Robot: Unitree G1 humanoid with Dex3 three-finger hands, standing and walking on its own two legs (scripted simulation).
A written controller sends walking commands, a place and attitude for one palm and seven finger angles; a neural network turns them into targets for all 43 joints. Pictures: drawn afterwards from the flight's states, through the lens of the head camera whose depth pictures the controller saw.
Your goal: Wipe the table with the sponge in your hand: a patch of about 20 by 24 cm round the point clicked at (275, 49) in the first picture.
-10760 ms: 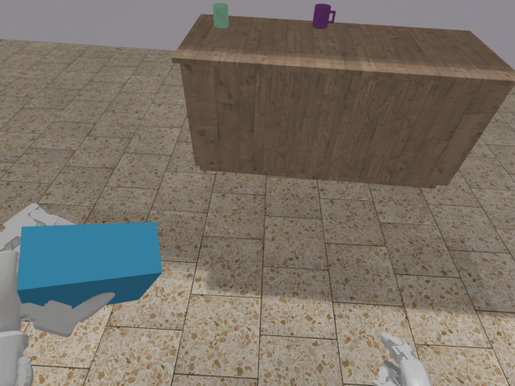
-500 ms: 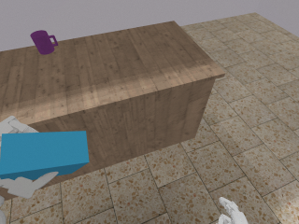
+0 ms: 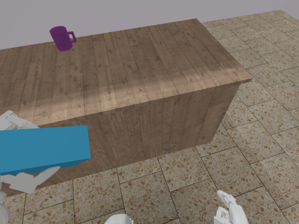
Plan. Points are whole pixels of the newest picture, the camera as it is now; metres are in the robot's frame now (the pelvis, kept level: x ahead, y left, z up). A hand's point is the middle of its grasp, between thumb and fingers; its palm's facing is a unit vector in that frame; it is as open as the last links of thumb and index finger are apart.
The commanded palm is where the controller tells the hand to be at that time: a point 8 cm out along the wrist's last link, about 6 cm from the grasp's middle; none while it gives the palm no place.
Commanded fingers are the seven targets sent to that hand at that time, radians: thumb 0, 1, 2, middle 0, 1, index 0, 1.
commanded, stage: take the last steps up to it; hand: left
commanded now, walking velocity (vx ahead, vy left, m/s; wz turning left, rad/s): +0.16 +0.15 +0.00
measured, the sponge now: (58, 150) +0.23 +0.20 +0.15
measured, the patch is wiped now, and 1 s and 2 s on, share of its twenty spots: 0.00 0.00 0.00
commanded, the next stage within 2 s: come to a stop and stand still in 0.16 s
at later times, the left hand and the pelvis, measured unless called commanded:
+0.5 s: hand (28, 124) +0.28 +0.26 +0.17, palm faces +0.33 -0.79 -0.51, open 9.9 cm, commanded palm +0.22 +0.31 +0.18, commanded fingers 0.00 0.10 1.30 -1.20 -1.60 -1.20 -1.60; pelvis +0.05 +0.04 -0.01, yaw -2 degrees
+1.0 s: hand out of the picture +0.27 +0.33 +0.17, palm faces +0.37 -0.88 -0.30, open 9.9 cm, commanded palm +0.21 +0.36 +0.18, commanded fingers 0.00 0.10 1.30 -1.20 -1.60 -1.20 -1.60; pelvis +0.03 +0.10 +0.00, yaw -5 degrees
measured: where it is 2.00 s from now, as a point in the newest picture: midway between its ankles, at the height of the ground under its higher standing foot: outside the picture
